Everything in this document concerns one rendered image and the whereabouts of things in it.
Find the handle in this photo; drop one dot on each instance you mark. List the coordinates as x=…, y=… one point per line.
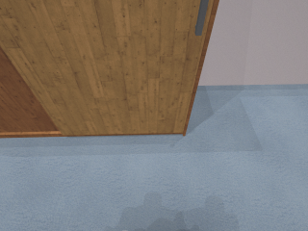
x=201, y=17

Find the wardrobe door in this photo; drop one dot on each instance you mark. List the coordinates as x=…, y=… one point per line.
x=20, y=110
x=107, y=67

